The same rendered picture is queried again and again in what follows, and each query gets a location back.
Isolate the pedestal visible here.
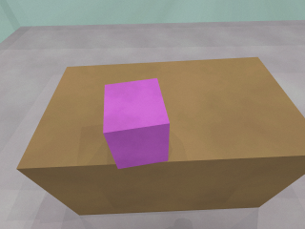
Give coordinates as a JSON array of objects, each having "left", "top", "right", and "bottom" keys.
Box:
[{"left": 16, "top": 57, "right": 305, "bottom": 216}]

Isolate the carton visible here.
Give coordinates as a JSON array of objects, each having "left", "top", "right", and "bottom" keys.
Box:
[{"left": 103, "top": 78, "right": 170, "bottom": 169}]

